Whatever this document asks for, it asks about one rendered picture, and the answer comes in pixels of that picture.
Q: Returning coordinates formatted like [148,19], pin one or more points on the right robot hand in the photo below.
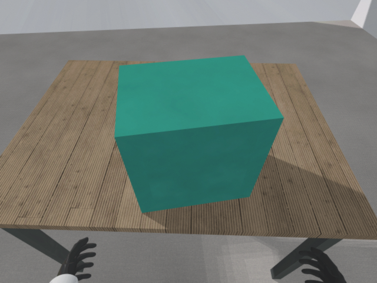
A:
[328,273]

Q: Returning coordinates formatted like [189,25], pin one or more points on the carton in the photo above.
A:
[192,132]

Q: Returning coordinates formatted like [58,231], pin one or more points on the table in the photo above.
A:
[63,171]

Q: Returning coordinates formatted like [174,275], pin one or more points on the left robot hand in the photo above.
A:
[70,266]

